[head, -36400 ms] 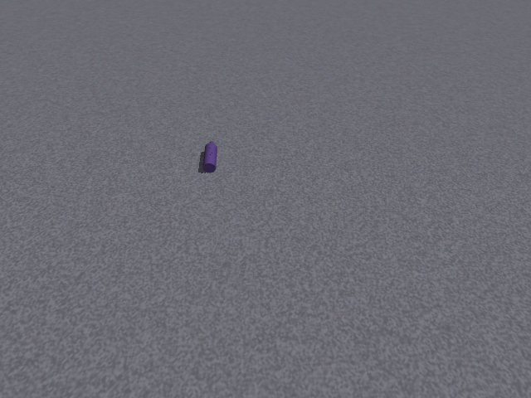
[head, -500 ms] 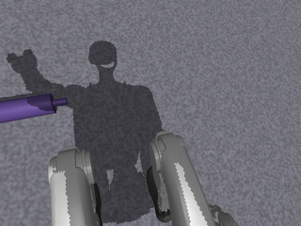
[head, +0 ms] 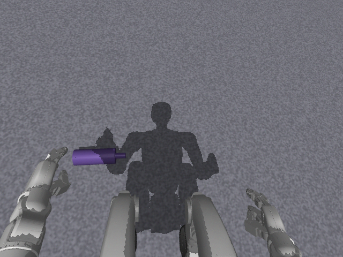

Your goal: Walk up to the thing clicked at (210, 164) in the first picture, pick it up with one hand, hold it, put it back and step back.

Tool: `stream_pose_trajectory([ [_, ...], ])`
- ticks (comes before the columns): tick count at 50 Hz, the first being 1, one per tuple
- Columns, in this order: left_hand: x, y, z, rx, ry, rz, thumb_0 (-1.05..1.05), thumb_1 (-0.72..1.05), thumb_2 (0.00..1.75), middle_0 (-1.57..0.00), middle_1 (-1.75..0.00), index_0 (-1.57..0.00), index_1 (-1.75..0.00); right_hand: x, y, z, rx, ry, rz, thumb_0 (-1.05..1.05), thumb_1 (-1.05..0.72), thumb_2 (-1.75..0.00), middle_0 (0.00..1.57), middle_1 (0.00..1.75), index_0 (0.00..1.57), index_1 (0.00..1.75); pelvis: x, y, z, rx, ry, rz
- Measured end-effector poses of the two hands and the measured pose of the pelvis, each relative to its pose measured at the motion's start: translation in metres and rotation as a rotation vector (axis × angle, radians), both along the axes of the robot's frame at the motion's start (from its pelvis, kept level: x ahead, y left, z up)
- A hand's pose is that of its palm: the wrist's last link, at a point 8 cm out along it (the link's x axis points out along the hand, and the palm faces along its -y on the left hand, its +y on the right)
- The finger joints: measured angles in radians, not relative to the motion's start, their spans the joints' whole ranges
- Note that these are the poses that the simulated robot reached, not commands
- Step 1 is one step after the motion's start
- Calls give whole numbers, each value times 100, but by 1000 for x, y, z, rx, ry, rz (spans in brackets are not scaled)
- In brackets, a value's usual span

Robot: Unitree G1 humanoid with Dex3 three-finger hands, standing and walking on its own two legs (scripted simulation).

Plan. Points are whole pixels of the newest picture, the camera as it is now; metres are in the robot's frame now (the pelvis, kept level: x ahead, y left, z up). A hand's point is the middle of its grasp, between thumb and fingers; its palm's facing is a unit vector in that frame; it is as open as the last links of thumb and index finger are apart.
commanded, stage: home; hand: left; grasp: from above
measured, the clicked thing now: (100, 156) +0.51 +0.27 -0.51
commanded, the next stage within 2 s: none
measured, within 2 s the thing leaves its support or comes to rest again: neither
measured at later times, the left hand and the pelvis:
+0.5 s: hand (57, 194) +0.24 +0.19 +0.10, palm faces +0.13 -0.97 -0.20, open 7.4 cm; pelvis +0.07 +0.00 +0.16, yaw +3 degrees
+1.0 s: hand (55, 207) +0.22 +0.18 +0.12, palm faces +0.13 -0.97 -0.19, open 7.4 cm; pelvis +0.08 -0.01 +0.17, yaw +5 degrees
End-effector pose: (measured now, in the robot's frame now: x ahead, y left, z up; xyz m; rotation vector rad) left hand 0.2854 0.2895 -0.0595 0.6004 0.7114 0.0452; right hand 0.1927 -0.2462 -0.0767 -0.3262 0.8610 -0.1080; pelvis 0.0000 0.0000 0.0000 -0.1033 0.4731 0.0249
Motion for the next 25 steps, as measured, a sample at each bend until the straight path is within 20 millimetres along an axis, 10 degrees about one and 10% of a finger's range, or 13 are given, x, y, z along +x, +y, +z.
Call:
stream_pose_trajectory([
  [25,-65,-54,187,-362,50,333,1,90,90,-20,-30,-20,-29,16,9,165,12,-189,-125,1,-90,-90,21,30,21,30,71,-4,157,51,-229,44],
])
